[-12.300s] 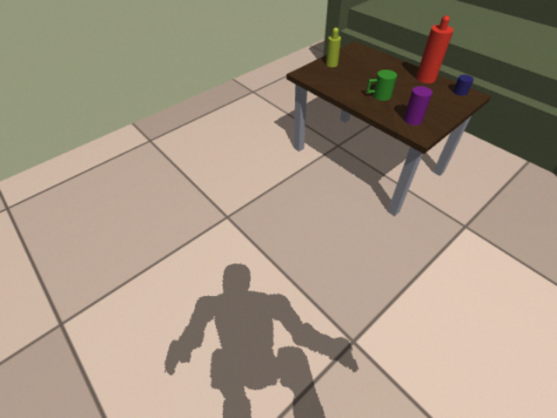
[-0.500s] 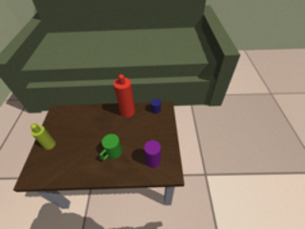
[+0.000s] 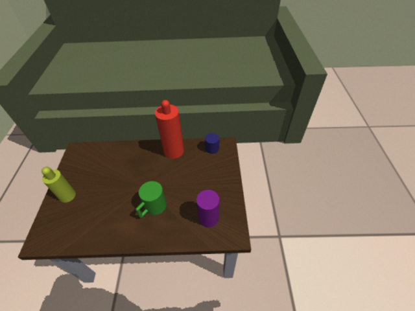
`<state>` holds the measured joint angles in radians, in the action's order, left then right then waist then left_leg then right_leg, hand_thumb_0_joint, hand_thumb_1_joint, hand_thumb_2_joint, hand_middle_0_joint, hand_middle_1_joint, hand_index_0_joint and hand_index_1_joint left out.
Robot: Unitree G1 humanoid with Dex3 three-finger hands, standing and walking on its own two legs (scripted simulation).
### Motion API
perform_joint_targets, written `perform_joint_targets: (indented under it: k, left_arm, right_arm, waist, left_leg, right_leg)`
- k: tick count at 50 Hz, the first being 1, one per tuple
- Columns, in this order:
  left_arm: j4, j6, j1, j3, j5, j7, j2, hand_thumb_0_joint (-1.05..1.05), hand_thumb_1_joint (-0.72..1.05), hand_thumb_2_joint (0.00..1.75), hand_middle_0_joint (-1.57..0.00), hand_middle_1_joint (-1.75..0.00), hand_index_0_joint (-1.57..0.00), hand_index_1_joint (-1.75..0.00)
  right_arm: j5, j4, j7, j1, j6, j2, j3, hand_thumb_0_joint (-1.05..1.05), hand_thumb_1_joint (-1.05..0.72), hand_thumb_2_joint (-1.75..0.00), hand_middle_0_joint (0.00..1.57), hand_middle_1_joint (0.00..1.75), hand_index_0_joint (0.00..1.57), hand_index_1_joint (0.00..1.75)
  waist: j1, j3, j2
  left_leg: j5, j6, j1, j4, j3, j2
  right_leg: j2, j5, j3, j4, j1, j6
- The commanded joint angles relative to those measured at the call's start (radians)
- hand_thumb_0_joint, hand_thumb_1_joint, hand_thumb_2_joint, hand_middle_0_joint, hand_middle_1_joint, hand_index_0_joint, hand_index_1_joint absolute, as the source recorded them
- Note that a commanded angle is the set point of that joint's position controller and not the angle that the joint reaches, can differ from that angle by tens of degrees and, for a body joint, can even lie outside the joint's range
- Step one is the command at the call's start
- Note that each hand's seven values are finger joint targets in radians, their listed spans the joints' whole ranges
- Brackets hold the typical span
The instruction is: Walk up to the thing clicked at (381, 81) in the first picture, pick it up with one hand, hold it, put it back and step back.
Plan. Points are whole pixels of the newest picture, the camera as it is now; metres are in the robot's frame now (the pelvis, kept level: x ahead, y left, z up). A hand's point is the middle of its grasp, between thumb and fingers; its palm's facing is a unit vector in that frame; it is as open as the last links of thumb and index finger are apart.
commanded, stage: stand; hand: left
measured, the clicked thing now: (149, 201) +0.50 +0.22 -0.29
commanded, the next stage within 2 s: go down in 0.12 s
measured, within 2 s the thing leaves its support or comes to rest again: neither
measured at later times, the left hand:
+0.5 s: hand out of the picture +0.16 +0.25 -0.15, palm faces +0.05 -0.94 -0.33, open 12.0 cm
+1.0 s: hand (93, 309) +0.16 +0.27 -0.15, palm faces +0.06 -0.94 -0.33, open 17.3 cm
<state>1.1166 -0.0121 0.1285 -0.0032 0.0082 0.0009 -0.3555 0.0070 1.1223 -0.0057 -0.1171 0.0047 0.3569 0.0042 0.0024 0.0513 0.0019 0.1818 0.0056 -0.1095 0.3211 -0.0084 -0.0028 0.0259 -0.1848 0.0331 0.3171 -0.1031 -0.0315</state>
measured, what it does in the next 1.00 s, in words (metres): stands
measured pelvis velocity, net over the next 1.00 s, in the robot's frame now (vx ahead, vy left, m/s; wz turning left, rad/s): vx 0.01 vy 0.00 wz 0.02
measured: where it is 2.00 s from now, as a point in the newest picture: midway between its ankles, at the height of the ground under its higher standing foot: outside the picture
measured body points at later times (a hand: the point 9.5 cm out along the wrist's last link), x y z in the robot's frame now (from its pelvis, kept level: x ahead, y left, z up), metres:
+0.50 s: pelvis -0.01 +0.00 -0.02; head +0.04 +0.00 +0.43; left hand +0.15 +0.30 -0.13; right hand +0.16 -0.29 -0.12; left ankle +0.00 +0.12 -0.75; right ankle -0.01 -0.14 -0.75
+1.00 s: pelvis +0.01 +0.00 -0.05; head +0.05 +0.00 +0.40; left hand +0.16 +0.32 -0.12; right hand +0.17 -0.28 -0.12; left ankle +0.00 +0.12 -0.75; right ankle -0.01 -0.14 -0.75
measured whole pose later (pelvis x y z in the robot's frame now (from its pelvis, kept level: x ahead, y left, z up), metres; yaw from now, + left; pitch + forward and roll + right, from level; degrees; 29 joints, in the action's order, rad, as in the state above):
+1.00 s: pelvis +0.01 +0.00 -0.05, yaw +1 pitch +10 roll -1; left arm 0.45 0.37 0.23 0.16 0.01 -0.08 -0.36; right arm -0.03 0.49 0.05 -0.28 0.07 0.27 0.12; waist 0.02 -0.11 0.02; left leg 0.43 0.01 -0.58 0.83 -0.03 0.00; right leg 0.02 -0.43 0.02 0.80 -0.56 -0.03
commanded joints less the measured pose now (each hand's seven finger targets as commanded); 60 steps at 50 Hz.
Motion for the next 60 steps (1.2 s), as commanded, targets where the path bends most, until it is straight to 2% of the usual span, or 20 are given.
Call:
perform_joint_targets:
  k: [1,10,11,12,13,15,16,18,19,20,21,22,24,26,28,31,32,34,42,60]
  left_arm:
    - [-0.057,-0.020,-0.021,0.041,0.002,0.011,-0.211,0.00,0.90,0.90,-0.20,-0.30,-0.20,-0.30]
    - [-0.055,-0.016,-0.022,0.043,0.004,0.011,-0.213,0.00,0.90,0.90,-0.20,-0.30,-0.20,-0.30]
    - [-0.055,-0.018,-0.014,0.041,0.003,0.010,-0.210,0.00,0.82,0.82,-0.15,-0.23,-0.18,-0.22]
    - [-0.406,-0.098,-0.365,0.003,-0.077,0.016,-0.003,0.00,0.74,0.74,-0.07,-0.15,-0.10,-0.14]
    - [-0.482,-0.104,-0.450,0.029,-0.079,0.033,-0.103,0.00,0.66,0.66,-0.02,-0.07,-0.02,-0.06]
    - [-0.199,-0.021,-0.194,0.070,-0.068,0.047,-0.196,0.00,0.50,0.50,-0.02,-0.02,0.00,-0.04]
    - [-0.165,0.017,-0.179,0.122,-0.053,0.047,-0.258,0.00,0.42,0.42,-0.02,-0.03,-0.01,-0.05]
    - [-0.212,0.029,-0.246,0.134,-0.027,0.035,-0.218,0.00,0.26,0.26,-0.03,-0.03,-0.02,-0.05]
    - [-0.243,0.054,-0.182,0.168,-0.004,0.026,-0.241,0.00,0.18,0.24,-0.03,-0.02,-0.02,-0.04]
    - [-0.210,0.093,-0.023,0.189,0.001,0.012,-0.228,0.00,0.14,0.20,-0.04,-0.02,-0.03,-0.04]
    - [-0.211,0.130,0.012,0.168,-0.002,-0.001,-0.183,0.00,0.10,0.18,-0.04,-0.02,-0.04,-0.02]
    - [-0.287,0.154,-0.034,0.170,0.002,-0.010,-0.201,0.00,0.05,0.15,-0.05,-0.02,-0.05,-0.03]
    - [-0.311,0.216,0.029,0.182,0.006,-0.038,-0.208,0.00,-0.07,0.13,-0.05,-0.03,-0.05,-0.03]
    - [-0.450,0.251,-0.087,0.148,0.005,-0.059,-0.170,0.00,-0.20,0.11,-0.06,-0.04,-0.06,-0.05]
    - [-0.461,0.270,-0.128,0.166,0.014,-0.060,-0.195,0.00,-0.35,0.09,-0.07,-0.05,-0.06,-0.06]
    - [-0.600,0.262,-0.159,0.203,0.015,-0.055,-0.224,0.00,-0.52,0.08,-0.07,-0.05,-0.06,-0.07]
    - [-0.545,0.265,-0.100,0.201,0.019,-0.050,-0.206,0.00,-0.56,0.07,-0.07,-0.06,-0.06,-0.07]
    - [-0.645,0.251,-0.120,0.211,0.018,-0.049,-0.213,0.00,-0.56,0.07,-0.07,-0.06,-0.06,-0.07]
    - [-0.711,0.316,0.065,0.243,0.008,-0.059,-0.216,0.00,-0.56,0.05,-0.07,-0.06,-0.07,-0.06]
    - [-0.999,0.408,0.154,0.302,-0.004,-0.107,-0.243,0.00,-0.49,0.06,-0.06,-0.03,-0.06,-0.04]
  right_arm:
    - [0.000,-0.054,0.011,0.036,0.026,0.217,0.041,0.00,-0.90,-0.90,0.20,0.30,0.20,0.30]
    - [0.001,-0.054,0.011,0.028,0.026,0.214,0.041,0.00,-0.90,-0.90,0.20,0.30,0.20,0.30]
    - [0.000,-0.055,0.011,0.035,0.027,0.216,0.041,0.00,-0.82,-0.82,0.12,0.22,0.12,0.22]
    - [-0.101,-0.406,0.027,0.386,0.144,0.033,0.004,0.00,-0.74,-0.74,0.04,0.14,0.05,0.14]
    - [-0.094,-0.477,0.038,0.339,0.177,0.104,0.016,0.00,-0.66,-0.66,0.04,0.06,0.05,0.06]
    - [-0.097,-0.273,0.066,0.171,0.146,0.199,0.080,0.00,-0.50,-0.50,0.04,0.05,0.05,0.05]
    - [-0.094,-0.257,0.074,0.163,0.139,0.241,0.129,0.00,-0.42,-0.42,0.04,0.05,0.05,0.05]
    - [-0.064,-0.304,0.064,0.198,0.156,0.161,0.125,0.00,-0.26,-0.26,0.05,0.05,0.05,0.05]
    - [-0.048,-0.332,0.057,0.054,0.151,0.193,0.187,0.00,-0.18,-0.20,0.05,0.05,0.05,0.05]
    - [-0.042,-0.336,0.049,-0.090,0.140,0.185,0.204,0.00,-0.10,-0.18,0.05,0.05,0.05,0.05]
    - [-0.049,-0.345,0.044,-0.105,0.128,0.167,0.196,0.00,-0.02,-0.17,0.05,0.05,0.05,0.05]
    - [-0.051,-0.406,0.042,-0.044,0.124,0.188,0.210,0.00,0.06,-0.15,0.05,0.05,0.05,0.05]
    - [-0.060,-0.378,0.023,-0.131,0.089,0.108,0.171,0.00,0.20,-0.13,0.05,0.05,0.05,0.05]
    - [-0.061,-0.547,0.010,-0.016,0.083,0.105,0.161,0.00,0.28,-0.11,0.05,0.05,0.05,0.05]
    - [-0.055,-0.528,0.014,-0.021,0.079,0.117,0.175,0.00,0.38,-0.08,0.05,0.05,0.05,0.05]
    - [-0.048,-0.640,0.026,0.028,0.097,0.123,0.179,0.00,0.45,-0.07,0.05,0.05,0.05,0.05]
    - [-0.045,-0.603,0.031,0.003,0.100,0.097,0.162,0.00,0.46,-0.06,0.05,0.05,0.05,0.05]
    - [-0.040,-0.681,0.047,0.042,0.122,0.119,0.179,0.00,0.49,-0.06,0.05,0.05,0.05,0.05]
    - [-0.037,-0.688,0.067,-0.137,0.122,0.093,0.191,0.00,0.54,-0.04,0.05,0.05,0.05,0.05]
    - [-0.040,-0.942,0.074,-0.226,0.114,0.059,0.195,0.00,0.57,-0.03,0.05,0.05,0.05,0.05]
  waist:
    - [-0.004,-0.087,-0.006]
    - [-0.002,-0.074,-0.005]
    - [-0.006,-0.080,0.004]
    - [0.042,-0.100,0.019]
    - [0.030,-0.131,0.040]
    - [0.027,-0.066,0.011]
    - [0.011,-0.093,-0.004]
    - [-0.004,-0.276,0.021]
    - [0.014,-0.351,0.020]
    - [0.014,-0.357,0.019]
    - [0.022,-0.324,-0.008]
    - [0.018,-0.340,0.004]
    - [0.004,-0.262,0.034]
    - [0.015,-0.259,-0.018]
    - [0.025,-0.216,-0.017]
    - [0.009,-0.330,0.002]
    - [0.004,-0.251,0.013]
    - [0.009,-0.341,0.032]
    - [0.025,-0.315,0.030]
    - [0.016,-0.356,0.042]
  left_leg:
    - [-0.166,-0.031,0.025,-0.035,-0.086,-0.123]
    - [-0.138,-0.029,0.013,-0.045,-0.088,-0.123]
    - [-0.158,-0.030,0.023,-0.040,-0.089,-0.122]
    - [-0.064,0.001,-0.103,0.058,0.030,0.001]
    - [-0.012,0.008,-0.072,0.056,0.024,0.002]
    - [0.020,0.007,-0.176,0.106,0.023,0.000]
    - [-0.008,0.002,-0.215,0.154,0.022,0.001]
    - [-0.053,-0.002,-0.211,0.226,0.019,0.008]
    - [-0.088,-0.004,-0.195,0.239,0.015,0.009]
    - [-0.127,-0.004,-0.190,0.246,0.020,0.017]
    - [-0.157,-0.002,-0.191,0.234,0.020,0.017]
    - [-0.185,0.000,-0.168,0.220,0.023,0.022]
    - [-0.134,-0.003,-0.211,0.209,0.027,0.027]
    - [-0.076,-0.012,-0.246,0.228,0.026,0.023]
    - [-0.005,-0.018,-0.291,0.254,0.027,0.020]
    - [-0.009,-0.014,-0.276,0.282,0.017,0.012]
    - [-0.014,-0.012,-0.317,0.290,0.015,0.011]
    - [-0.043,-0.008,-0.283,0.314,0.009,0.007]
    - [-0.102,-0.006,-0.317,0.377,0.006,0.007]
    - [-0.103,-0.004,-0.406,0.491,-0.005,0.011]
  right_leg:
    - [0.103,0.164,0.065,-0.043,0.014,0.044]
    - [0.102,0.134,0.062,-0.038,0.008,0.047]
    - [0.102,0.150,0.061,-0.038,0.007,0.046]
    - [-0.028,0.065,-0.061,0.061,-0.139,0.037]
    - [-0.025,0.020,-0.055,0.059,-0.114,0.040]
    - [-0.036,-0.007,-0.060,0.099,-0.178,0.041]
    - [-0.039,0.017,-0.060,0.140,-0.201,0.045]
    - [-0.036,0.070,-0.048,0.210,-0.183,0.042]
    - [-0.041,0.104,-0.051,0.230,-0.177,0.043]
    - [-0.045,0.138,-0.055,0.235,-0.160,0.042]
    - [-0.051,0.158,-0.058,0.229,-0.174,0.040]
    - [-0.047,0.180,-0.057,0.212,-0.161,0.038]
    - [-0.045,0.121,-0.061,0.199,-0.209,0.042]
    - [-0.041,0.073,-0.062,0.209,-0.245,0.036]
    - [-0.037,0.010,-0.058,0.225,-0.298,0.037]
    - [-0.030,0.004,-0.050,0.263,-0.270,0.035]
    - [-0.030,0.003,-0.053,0.279,-0.306,0.037]
    - [-0.029,0.030,-0.049,0.311,-0.294,0.038]
    - [-0.034,0.083,-0.065,0.367,-0.335,0.034]
    - [-0.025,0.066,-0.069,0.481,-0.437,0.029]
